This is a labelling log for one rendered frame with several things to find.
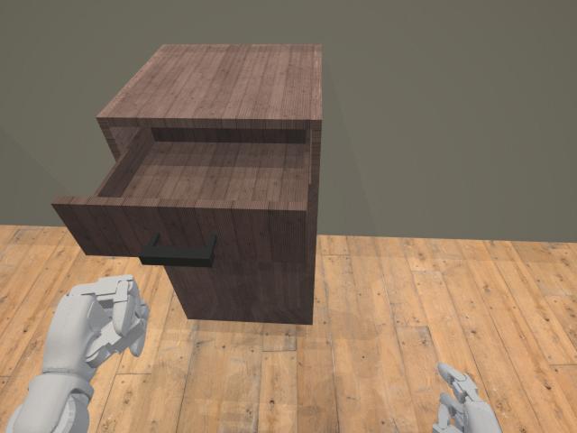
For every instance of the right robot hand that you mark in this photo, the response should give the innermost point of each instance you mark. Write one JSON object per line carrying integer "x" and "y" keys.
{"x": 474, "y": 416}

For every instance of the left robot hand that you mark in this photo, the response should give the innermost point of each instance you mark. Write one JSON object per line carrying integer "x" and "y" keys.
{"x": 71, "y": 345}

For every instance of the left robot forearm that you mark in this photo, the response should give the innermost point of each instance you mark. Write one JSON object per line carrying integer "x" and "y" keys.
{"x": 56, "y": 402}

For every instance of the cabinet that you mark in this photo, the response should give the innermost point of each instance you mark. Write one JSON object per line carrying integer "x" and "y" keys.
{"x": 243, "y": 86}

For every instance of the handle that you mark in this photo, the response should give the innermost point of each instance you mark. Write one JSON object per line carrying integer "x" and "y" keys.
{"x": 177, "y": 256}

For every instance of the drawer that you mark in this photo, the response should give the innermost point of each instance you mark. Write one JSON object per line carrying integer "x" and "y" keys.
{"x": 249, "y": 187}

